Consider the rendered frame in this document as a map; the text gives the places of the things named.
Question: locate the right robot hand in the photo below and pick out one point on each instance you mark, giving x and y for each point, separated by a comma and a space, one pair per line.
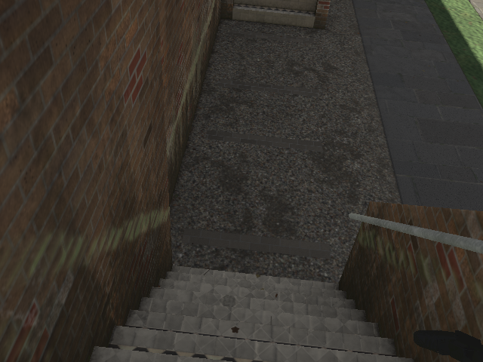
458, 345

